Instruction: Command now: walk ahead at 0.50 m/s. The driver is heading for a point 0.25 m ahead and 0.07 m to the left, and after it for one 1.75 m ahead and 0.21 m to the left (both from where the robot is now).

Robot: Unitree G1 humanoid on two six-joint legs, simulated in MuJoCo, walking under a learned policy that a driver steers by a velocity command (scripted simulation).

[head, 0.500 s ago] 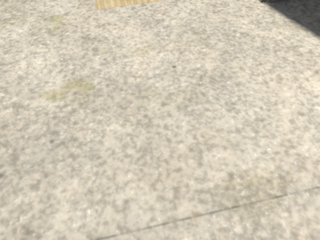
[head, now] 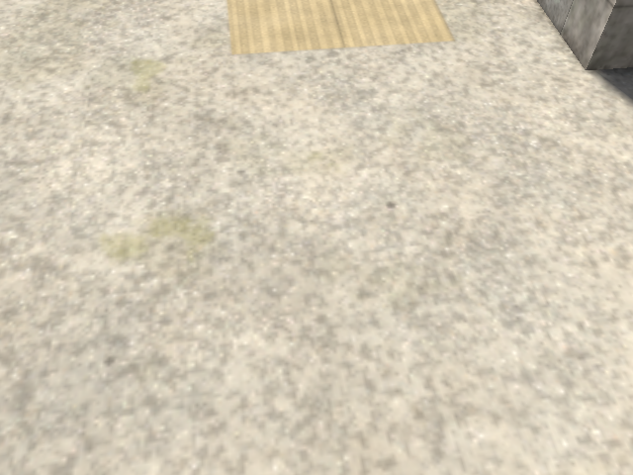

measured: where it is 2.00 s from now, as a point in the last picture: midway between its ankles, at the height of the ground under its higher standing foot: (345, 253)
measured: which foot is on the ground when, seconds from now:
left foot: down 0.00-0.56, up 0.58-1.00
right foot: up 0.00-0.52, down 0.54-1.00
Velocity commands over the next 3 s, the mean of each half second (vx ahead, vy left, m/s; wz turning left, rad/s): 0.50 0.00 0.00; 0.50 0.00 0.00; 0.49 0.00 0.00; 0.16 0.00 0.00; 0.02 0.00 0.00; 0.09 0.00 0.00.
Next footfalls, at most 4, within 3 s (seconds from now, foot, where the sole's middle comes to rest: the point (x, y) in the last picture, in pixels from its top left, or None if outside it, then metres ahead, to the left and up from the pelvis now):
0.54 right None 0.47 -0.14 -0.76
1.08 left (296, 333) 0.78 0.10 -0.76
1.62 right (391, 237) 1.08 -0.13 -0.76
1.94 left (299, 245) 1.04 0.11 -0.76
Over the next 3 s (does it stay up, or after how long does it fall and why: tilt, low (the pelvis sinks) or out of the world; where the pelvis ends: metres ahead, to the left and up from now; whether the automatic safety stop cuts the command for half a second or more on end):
stays up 1.05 -0.01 0.01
